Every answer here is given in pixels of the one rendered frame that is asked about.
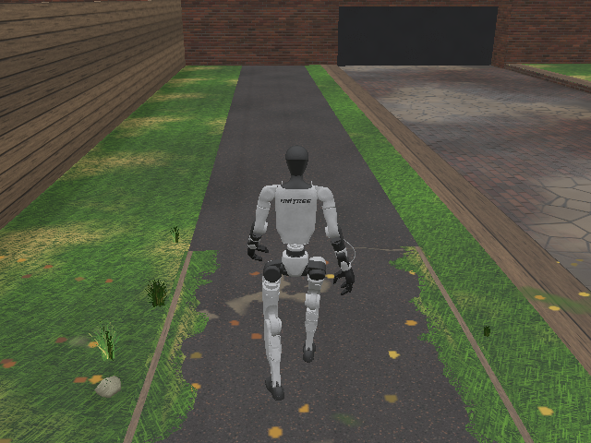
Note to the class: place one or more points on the left robot foot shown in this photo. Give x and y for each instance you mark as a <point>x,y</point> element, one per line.
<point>277,393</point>

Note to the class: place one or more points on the robot head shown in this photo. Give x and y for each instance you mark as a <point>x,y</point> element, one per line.
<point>297,161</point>

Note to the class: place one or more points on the right robot hand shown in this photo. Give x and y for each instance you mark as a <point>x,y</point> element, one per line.
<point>350,279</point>

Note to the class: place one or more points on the right robot upper arm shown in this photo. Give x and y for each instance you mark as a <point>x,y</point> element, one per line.
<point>325,195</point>

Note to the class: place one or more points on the left robot upper arm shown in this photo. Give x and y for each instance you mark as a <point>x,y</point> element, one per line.
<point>267,194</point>

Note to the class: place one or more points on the left robot hand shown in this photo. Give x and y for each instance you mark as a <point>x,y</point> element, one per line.
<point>251,252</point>

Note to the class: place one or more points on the robot right forearm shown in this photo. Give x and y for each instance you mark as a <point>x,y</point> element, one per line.
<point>340,251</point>

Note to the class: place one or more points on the robot left forearm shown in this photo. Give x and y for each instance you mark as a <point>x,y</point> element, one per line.
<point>254,238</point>

